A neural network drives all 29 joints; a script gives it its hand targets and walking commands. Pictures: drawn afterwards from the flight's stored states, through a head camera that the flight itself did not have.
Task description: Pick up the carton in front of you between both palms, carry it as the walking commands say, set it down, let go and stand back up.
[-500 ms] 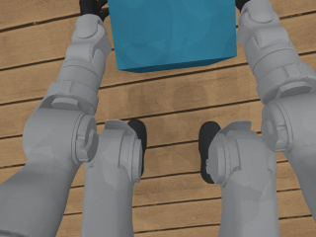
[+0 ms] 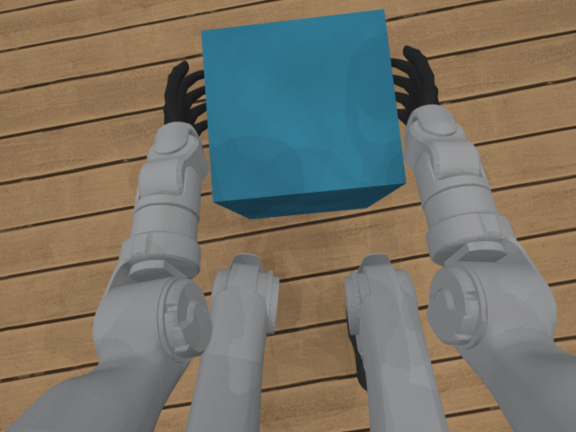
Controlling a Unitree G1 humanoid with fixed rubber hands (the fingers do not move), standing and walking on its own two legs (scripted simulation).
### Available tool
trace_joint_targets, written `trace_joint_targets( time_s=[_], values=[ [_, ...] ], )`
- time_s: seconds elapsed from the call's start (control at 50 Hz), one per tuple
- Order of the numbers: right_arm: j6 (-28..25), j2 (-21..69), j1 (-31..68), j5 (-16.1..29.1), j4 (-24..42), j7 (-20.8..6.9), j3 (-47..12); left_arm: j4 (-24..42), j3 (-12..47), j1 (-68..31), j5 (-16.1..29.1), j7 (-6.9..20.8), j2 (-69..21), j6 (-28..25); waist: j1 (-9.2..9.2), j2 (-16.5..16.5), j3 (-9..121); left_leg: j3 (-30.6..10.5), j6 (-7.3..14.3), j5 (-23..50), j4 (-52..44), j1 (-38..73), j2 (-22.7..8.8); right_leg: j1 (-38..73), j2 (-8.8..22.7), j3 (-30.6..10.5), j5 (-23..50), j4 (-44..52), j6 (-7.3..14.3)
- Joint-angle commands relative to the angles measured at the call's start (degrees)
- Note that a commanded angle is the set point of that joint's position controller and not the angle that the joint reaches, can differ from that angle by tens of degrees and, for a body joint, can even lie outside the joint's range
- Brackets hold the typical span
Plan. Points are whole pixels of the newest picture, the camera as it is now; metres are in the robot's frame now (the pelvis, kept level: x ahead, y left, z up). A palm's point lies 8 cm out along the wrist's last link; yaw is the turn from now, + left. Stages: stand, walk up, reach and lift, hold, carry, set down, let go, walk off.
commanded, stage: reach and lift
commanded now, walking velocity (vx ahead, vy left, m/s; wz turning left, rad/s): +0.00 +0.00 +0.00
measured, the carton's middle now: (301, 138) +0.50 +0.01 -0.14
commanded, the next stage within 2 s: none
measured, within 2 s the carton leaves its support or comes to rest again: neither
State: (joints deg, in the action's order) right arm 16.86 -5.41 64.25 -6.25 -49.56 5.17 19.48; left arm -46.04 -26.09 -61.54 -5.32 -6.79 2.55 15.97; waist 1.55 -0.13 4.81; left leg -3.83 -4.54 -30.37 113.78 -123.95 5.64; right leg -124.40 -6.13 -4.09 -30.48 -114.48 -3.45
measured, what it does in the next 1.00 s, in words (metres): rises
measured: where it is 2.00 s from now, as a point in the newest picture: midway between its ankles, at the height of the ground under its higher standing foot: (308, 356)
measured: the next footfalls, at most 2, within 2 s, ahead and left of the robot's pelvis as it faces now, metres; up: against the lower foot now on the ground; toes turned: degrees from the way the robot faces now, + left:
none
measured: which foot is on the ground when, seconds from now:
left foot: down 0.00-1.00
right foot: down 0.00-1.00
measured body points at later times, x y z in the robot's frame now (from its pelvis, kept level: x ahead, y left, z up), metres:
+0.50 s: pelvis +0.03 +0.00 +0.13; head +0.23 +0.00 +0.53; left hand +0.48 +0.16 +0.07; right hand +0.48 -0.14 +0.07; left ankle +0.12 +0.13 -0.39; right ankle +0.12 -0.13 -0.39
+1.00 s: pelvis +0.08 +0.00 +0.27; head +0.17 +0.00 +0.71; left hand +0.44 +0.16 +0.24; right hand +0.44 -0.15 +0.23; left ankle +0.12 +0.13 -0.39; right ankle +0.12 -0.13 -0.39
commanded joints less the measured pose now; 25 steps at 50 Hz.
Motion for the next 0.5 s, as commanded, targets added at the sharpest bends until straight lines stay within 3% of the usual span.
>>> trace_joint_targets(
  time_s=[0.0,0.14,0.32,0.48],
  values=[
    [-0.2,61.2,34.8,2.9,2.3,-14.6,-19.9,0.6,24.6,-37.8,2.7,16.3,-59.0,1.0,0.76,2.4,52.4,10.0,3.2,3.4,-14.9,27.4,4.3,30.1,-3.7,8.7,2.5,16.3,2.9],
    [0.5,62.9,32.1,1.1,3.6,-15.4,-19.2,1.3,25.0,-34.9,1.6,17.4,-61.7,1.9,-0.25,1.5,58.4,9.6,3.0,5.4,-21.2,34.8,4.6,37.4,-3.8,8.5,4.8,22.5,2.6],
    [1.5,67.5,25.5,5.1,10.8,-16.1,-27.9,6.4,33.4,-27.2,5.0,17.4,-66.4,3.1,-0.10,1.0,64.1,8.4,2.3,12.8,-27.7,47.5,4.7,47.6,-4.1,8.2,11.5,28.6,1.9],
    [1.5,68.9,17.3,6.1,12.5,-16.0,-31.5,7.8,37.3,-18.5,6.1,17.0,-68.1,3.0,-0.25,1.1,58.4,6.5,2.1,14.0,-35.0,56.1,4.6,55.4,-4.1,6.8,12.6,35.9,1.7]
  ],
)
